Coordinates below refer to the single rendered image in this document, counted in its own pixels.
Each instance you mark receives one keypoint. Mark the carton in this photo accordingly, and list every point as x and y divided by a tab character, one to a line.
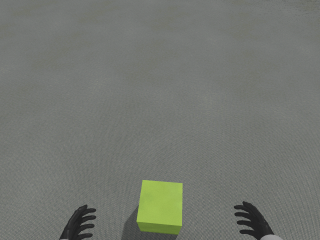
160	207

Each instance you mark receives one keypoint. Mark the right robot hand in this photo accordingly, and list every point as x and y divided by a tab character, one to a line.
259	225

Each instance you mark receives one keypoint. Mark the left robot hand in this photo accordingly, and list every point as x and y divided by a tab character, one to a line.
74	227

